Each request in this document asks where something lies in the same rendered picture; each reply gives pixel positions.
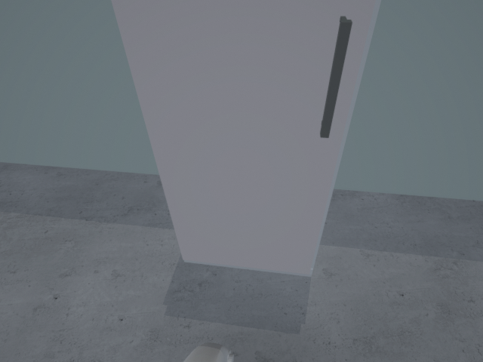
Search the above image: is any handle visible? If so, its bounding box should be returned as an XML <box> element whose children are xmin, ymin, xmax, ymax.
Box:
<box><xmin>320</xmin><ymin>17</ymin><xmax>352</xmax><ymax>138</ymax></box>

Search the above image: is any left robot thigh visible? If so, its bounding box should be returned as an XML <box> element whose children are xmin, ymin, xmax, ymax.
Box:
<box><xmin>184</xmin><ymin>342</ymin><xmax>234</xmax><ymax>362</ymax></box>

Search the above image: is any fridge door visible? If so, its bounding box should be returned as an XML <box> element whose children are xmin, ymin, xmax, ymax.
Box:
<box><xmin>111</xmin><ymin>0</ymin><xmax>376</xmax><ymax>275</ymax></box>

